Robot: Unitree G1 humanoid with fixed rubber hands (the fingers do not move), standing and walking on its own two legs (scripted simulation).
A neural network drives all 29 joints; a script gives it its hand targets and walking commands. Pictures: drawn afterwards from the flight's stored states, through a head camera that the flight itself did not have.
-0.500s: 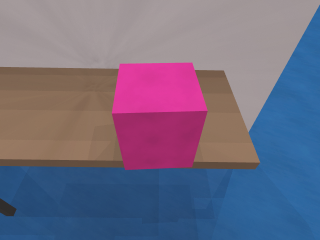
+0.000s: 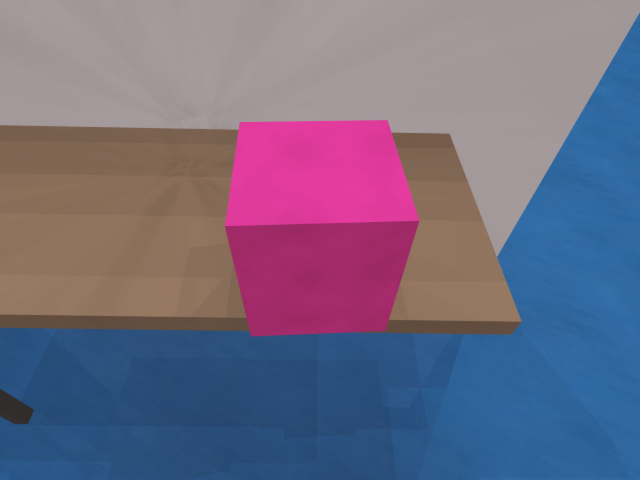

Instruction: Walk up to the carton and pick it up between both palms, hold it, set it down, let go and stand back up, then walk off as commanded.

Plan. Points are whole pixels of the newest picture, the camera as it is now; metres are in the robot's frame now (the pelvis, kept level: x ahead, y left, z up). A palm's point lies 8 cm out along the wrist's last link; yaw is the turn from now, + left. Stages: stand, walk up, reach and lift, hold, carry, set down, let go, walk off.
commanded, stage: stand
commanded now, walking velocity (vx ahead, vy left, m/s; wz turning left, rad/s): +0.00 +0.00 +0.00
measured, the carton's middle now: (316, 232) +0.43 +0.00 +0.05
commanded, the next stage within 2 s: walk off in 0.74 s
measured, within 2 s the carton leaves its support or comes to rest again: neither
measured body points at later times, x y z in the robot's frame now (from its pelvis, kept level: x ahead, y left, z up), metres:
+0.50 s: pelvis +0.01 +0.00 +0.00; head +0.01 -0.01 +0.45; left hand +0.09 +0.29 -0.13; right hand +0.08 -0.31 -0.13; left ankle -0.02 +0.12 -0.74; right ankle +0.05 -0.14 -0.74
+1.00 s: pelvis +0.01 -0.01 +0.00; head +0.02 -0.01 +0.45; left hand +0.10 +0.29 -0.13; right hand +0.09 -0.31 -0.13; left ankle -0.02 +0.12 -0.74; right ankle +0.05 -0.14 -0.74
